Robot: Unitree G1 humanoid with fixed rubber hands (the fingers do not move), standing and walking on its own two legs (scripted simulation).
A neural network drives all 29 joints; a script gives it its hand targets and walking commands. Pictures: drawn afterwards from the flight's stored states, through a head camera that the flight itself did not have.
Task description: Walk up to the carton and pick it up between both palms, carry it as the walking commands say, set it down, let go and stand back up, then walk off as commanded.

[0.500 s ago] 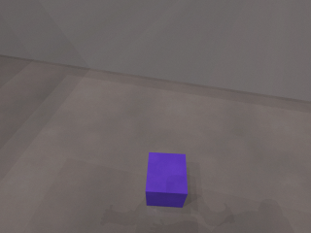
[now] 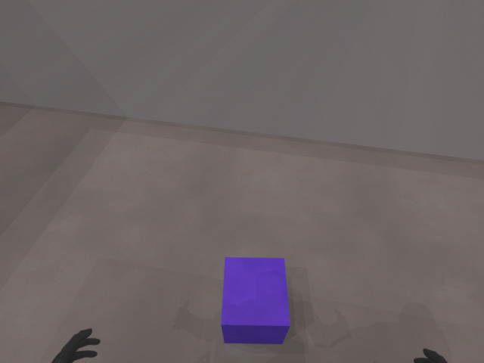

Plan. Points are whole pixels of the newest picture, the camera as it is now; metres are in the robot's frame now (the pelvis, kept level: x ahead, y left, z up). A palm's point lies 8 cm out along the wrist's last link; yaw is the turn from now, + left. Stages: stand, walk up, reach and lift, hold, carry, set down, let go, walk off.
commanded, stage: walk up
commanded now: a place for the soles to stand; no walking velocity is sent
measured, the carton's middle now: (254, 301) +0.44 -0.01 -0.65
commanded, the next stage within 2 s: reach and lift in 1.14 s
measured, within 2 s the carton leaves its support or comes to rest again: neither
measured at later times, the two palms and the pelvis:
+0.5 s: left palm out of the picture +0.11 +0.30 -0.09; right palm out of the picture +0.12 -0.34 -0.09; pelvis +0.01 -0.02 +0.01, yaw -1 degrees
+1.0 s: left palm out of the picture +0.14 +0.28 -0.09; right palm out of the picture +0.07 -0.37 -0.09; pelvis +0.00 -0.03 +0.00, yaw -2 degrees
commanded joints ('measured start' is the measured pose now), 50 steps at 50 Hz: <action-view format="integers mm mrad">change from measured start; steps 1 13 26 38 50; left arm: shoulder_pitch -18 -77 -31 -30 -27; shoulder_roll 178 164 177 197 193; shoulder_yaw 35 34 66 77 83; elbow -6 53 -13 -82 -122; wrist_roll -1 3 25 28 27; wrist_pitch -3 -3 26 39 41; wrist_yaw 6 6 -18 -30 -37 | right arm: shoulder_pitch -31 -98 -38 43 77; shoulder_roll -191 -178 -211 -208 -218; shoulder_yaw -39 -36 -66 -68 -66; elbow -16 39 15 -28 -69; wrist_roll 3 -2 -13 -24 -23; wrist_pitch -7 2 9 9 1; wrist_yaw -7 -1 -18 -19 -24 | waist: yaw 7 1 -1 -4 0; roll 7 7 16 -29 -15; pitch -114 -106 -89 -66 -71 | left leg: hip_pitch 34 113 71 21 -9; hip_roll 109 125 156 107 118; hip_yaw -97 -85 -78 -37 -39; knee -109 -211 -186 -125 -104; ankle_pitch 312 295 201 99 94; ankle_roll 28 18 42 28 36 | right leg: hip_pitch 104 135 85 44 41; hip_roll -107 -101 -69 -88 -77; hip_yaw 97 98 87 161 161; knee -83 -199 -151 -187 -140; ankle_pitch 338 299 220 67 93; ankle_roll -76 -49 -76 -105 -114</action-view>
